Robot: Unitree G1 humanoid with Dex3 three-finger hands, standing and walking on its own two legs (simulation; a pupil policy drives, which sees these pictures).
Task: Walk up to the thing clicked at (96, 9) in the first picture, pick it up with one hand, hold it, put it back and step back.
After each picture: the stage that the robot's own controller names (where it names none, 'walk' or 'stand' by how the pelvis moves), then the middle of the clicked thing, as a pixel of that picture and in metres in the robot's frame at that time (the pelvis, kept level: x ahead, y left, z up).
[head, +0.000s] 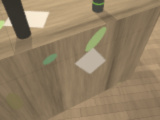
stand; (98, 0) +0.82 -0.07 +0.07
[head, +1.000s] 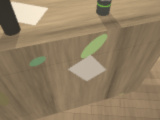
sink last; (104, 1) +0.71 -0.06 +0.10
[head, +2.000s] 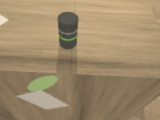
rise first; (68, 31) +0.46 +0.12 +0.10
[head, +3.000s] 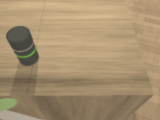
stand; (24, 47) +0.39 +0.21 +0.10
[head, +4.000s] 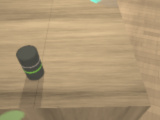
stand; (31, 63) +0.37 +0.20 +0.07
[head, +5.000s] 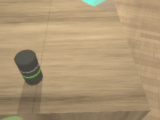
stand; (29, 68) +0.36 +0.20 +0.07
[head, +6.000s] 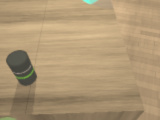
stand; (22, 68) +0.36 +0.23 +0.07
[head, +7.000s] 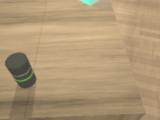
stand; (22, 71) +0.35 +0.23 +0.07
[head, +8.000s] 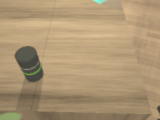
rise first; (30, 65) +0.36 +0.21 +0.07
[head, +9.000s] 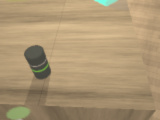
go down; (38, 63) +0.38 +0.21 +0.07
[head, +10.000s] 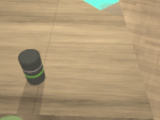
go down; (32, 67) +0.36 +0.19 +0.07
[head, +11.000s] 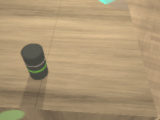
go down; (35, 62) +0.37 +0.19 +0.08
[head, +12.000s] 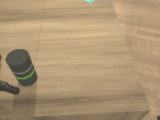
close in; (23, 68) +0.35 +0.20 +0.08
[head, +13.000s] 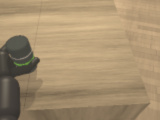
close; (22, 55) +0.39 +0.21 +0.10
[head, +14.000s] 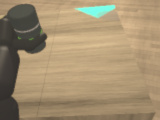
lift; (28, 30) +0.35 +0.16 +0.27
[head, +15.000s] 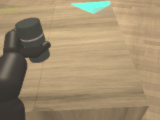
lift; (34, 41) +0.36 +0.16 +0.22
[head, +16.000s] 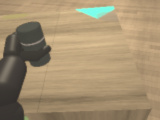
hold; (34, 44) +0.35 +0.16 +0.23
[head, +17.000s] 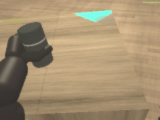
crouch; (36, 45) +0.34 +0.15 +0.23
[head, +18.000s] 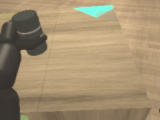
crouch; (31, 33) +0.37 +0.16 +0.25
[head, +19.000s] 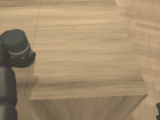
lower; (20, 49) +0.41 +0.21 +0.11
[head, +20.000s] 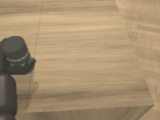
lower; (19, 56) +0.38 +0.21 +0.10
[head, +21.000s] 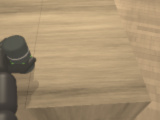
lower; (20, 55) +0.39 +0.21 +0.10
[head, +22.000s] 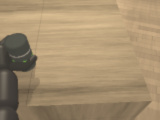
lower; (21, 53) +0.39 +0.21 +0.10
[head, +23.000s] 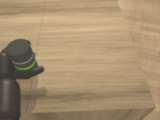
open; (24, 59) +0.37 +0.20 +0.10
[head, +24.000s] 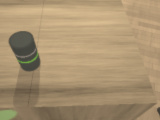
sink last; (26, 52) +0.39 +0.19 +0.10
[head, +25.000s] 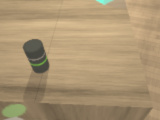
sink last; (37, 56) +0.40 +0.21 +0.08
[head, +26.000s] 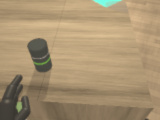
stand; (40, 56) +0.41 +0.20 +0.08
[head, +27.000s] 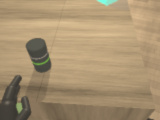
stand; (39, 56) +0.40 +0.20 +0.09
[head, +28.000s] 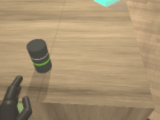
stand; (40, 56) +0.40 +0.20 +0.08
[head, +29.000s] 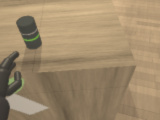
walk; (30, 33) +0.53 +0.18 +0.10
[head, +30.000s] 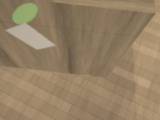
walk; out of the picture +0.71 +0.17 +0.09
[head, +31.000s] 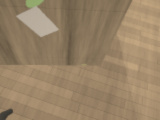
walk; out of the picture +0.91 +0.13 +0.10
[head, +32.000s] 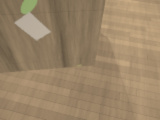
stand; out of the picture +1.06 +0.28 +0.09
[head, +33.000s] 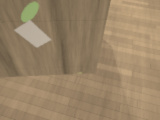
stand; out of the picture +0.99 +0.26 +0.08
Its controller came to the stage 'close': yes
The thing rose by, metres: 0.22
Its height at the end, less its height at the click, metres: +0.00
